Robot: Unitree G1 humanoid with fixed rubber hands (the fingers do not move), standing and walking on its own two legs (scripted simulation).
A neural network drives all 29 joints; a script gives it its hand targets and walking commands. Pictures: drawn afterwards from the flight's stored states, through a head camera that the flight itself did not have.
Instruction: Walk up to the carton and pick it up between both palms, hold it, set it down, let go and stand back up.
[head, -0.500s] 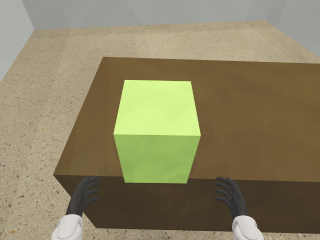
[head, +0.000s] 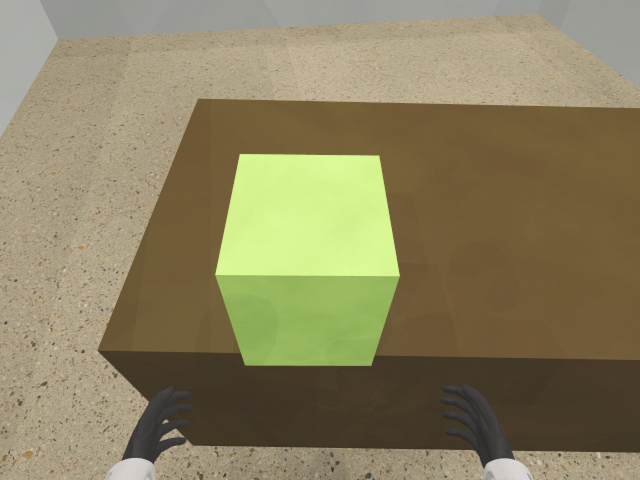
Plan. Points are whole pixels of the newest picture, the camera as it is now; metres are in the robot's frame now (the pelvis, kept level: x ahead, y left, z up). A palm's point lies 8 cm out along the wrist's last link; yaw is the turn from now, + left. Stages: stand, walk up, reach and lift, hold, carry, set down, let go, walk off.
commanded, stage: set down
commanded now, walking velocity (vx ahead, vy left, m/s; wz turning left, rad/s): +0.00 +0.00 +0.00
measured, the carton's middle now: (309, 265) +0.40 +0.03 +0.01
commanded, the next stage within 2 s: let go in 0.22 s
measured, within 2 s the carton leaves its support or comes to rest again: neither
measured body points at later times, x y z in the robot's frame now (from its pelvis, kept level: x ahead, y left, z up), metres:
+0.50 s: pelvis -0.01 +0.00 +0.00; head +0.00 +0.00 +0.45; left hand +0.16 +0.22 -0.09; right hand +0.15 -0.23 -0.09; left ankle -0.02 +0.13 -0.75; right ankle -0.01 -0.12 -0.75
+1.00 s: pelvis -0.01 +0.00 -0.01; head -0.03 +0.00 +0.44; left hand +0.10 +0.25 -0.11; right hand +0.11 -0.25 -0.12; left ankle -0.02 +0.13 -0.75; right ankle -0.01 -0.12 -0.75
